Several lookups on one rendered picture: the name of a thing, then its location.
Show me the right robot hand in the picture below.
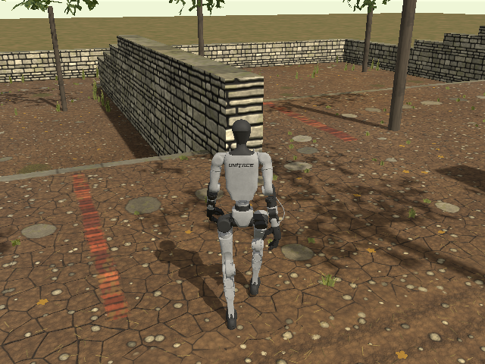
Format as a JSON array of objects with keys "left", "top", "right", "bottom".
[{"left": 262, "top": 226, "right": 281, "bottom": 250}]

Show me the left robot hand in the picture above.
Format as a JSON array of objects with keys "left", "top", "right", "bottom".
[{"left": 207, "top": 207, "right": 224, "bottom": 223}]

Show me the right robot thigh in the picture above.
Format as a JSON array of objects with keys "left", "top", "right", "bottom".
[{"left": 252, "top": 210, "right": 268, "bottom": 252}]

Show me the humanoid robot head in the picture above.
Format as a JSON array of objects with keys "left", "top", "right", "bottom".
[{"left": 229, "top": 119, "right": 254, "bottom": 155}]

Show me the left robot upper arm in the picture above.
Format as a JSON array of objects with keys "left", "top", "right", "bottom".
[{"left": 209, "top": 152, "right": 226, "bottom": 193}]

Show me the right robot forearm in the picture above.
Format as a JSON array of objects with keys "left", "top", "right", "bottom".
[{"left": 265, "top": 184, "right": 280, "bottom": 228}]

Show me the left robot forearm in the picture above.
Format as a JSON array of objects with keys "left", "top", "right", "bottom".
[{"left": 206, "top": 182, "right": 217, "bottom": 210}]

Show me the right robot upper arm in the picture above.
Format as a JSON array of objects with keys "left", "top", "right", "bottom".
[{"left": 257, "top": 152, "right": 273, "bottom": 196}]

